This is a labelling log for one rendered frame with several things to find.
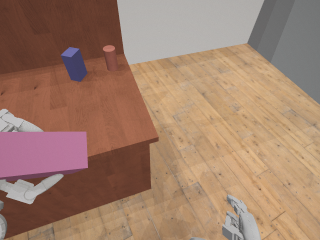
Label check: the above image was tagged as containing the robot left hand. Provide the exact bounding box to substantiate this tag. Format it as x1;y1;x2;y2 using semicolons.
0;109;64;204

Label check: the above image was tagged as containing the robot right hand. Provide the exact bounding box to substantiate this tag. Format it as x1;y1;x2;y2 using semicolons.
222;194;261;240

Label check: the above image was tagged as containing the sponge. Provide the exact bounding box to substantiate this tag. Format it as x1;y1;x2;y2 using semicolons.
0;131;88;182

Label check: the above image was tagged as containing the table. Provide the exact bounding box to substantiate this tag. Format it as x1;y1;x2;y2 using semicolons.
0;0;159;239

